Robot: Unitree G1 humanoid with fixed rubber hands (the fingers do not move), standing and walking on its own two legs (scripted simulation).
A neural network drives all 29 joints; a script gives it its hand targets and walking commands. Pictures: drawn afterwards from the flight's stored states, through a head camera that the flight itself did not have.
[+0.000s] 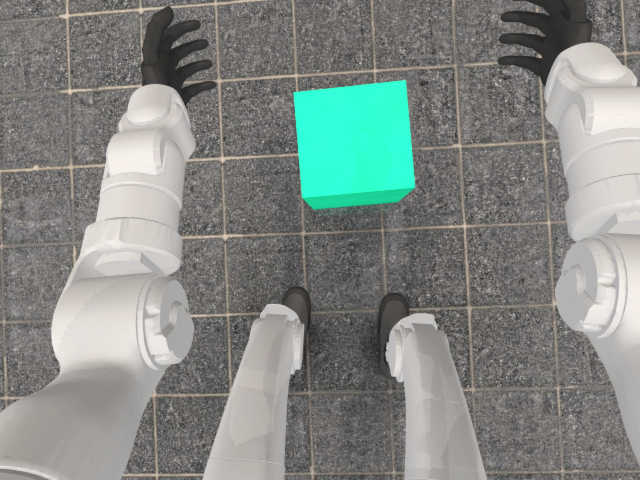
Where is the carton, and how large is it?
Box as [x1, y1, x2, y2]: [294, 80, 414, 209]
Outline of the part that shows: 405,80 294,92 302,197 313,209 393,202 399,200 414,187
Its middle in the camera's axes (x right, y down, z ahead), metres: +0.07 -0.18 +0.85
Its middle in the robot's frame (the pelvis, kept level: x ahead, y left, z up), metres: +0.55 +0.01 -0.53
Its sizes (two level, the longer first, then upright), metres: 0.210 0.200 0.250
